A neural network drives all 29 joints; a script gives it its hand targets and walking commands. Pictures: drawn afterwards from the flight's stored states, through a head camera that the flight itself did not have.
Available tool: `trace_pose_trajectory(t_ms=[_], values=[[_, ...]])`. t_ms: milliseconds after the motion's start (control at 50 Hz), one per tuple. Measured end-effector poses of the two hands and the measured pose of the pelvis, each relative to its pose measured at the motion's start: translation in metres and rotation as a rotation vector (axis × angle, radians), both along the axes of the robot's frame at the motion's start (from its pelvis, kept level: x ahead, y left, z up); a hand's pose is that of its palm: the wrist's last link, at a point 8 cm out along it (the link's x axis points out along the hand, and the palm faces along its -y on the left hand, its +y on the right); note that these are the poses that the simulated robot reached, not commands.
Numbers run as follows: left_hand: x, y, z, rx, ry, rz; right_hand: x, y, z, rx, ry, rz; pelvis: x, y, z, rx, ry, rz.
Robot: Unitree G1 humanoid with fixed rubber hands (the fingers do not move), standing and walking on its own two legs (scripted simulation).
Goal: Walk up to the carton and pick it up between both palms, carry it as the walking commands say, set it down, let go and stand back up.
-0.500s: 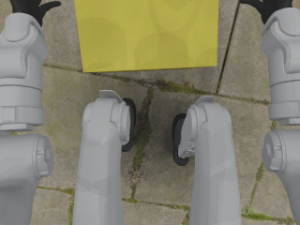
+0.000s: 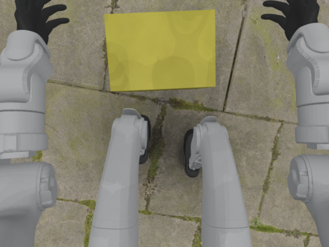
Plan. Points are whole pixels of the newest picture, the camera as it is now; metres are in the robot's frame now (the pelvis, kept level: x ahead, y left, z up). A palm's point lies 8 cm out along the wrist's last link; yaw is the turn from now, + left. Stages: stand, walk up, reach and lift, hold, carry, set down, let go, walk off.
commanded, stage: set down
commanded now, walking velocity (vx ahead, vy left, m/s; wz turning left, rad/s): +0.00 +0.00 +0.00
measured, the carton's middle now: (161, 60) +0.49 +0.04 -0.41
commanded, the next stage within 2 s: let go in 0.24 s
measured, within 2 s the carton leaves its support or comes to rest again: neither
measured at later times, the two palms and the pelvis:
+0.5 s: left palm out of the picture +0.44 +0.28 +0.00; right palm out of the picture +0.48 -0.22 +0.00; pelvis +0.02 +0.00 +0.08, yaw +0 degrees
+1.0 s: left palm out of the picture +0.30 +0.26 +0.11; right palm out of the picture +0.34 -0.23 +0.12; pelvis +0.10 -0.01 +0.18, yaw +0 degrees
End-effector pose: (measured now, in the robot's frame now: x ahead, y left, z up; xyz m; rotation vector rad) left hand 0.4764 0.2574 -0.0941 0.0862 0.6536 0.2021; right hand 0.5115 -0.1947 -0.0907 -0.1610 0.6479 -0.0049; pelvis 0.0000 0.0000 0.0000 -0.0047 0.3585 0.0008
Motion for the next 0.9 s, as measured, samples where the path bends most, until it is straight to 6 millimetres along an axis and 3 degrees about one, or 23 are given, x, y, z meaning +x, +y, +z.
trace_pose_trajectory(t_ms=[200, 420, 520, 620, 740, 900], values=[[-0.006, 0.003, 0.059, 0.013, 0.025, 0.002, -0.003, -0.007, 0.063, -0.003, -0.001, 0.003, 0.001, -0.002, 0.053, 0.010, -0.024, -0.003], [-0.019, 0.016, 0.082, 0.027, 0.067, -0.012, -0.016, -0.022, 0.086, -0.031, 0.034, -0.023, 0.015, -0.004, 0.073, 0.011, 0.046, -0.003], [-0.045, 0.020, 0.092, 0.043, 0.098, -0.051, -0.043, -0.020, 0.088, -0.044, 0.078, -0.011, 0.025, -0.004, 0.089, 0.011, 0.028, -0.004], [-0.086, 0.024, 0.111, 0.061, 0.144, -0.081, -0.085, -0.023, 0.105, -0.064, 0.117, -0.004, 0.038, -0.004, 0.111, 0.008, -0.044, -0.003], [-0.126, 0.025, 0.147, 0.042, 0.166, -0.056, -0.130, -0.035, 0.142, -0.080, 0.145, -0.046, 0.060, -0.002, 0.134, 0.004, -0.077, -0.003], [-0.155, 0.013, 0.191, 0.023, 0.142, -0.030, -0.154, -0.038, 0.193, -0.063, 0.094, -0.071, 0.084, -0.003, 0.165, 0.008, -0.179, -0.007]])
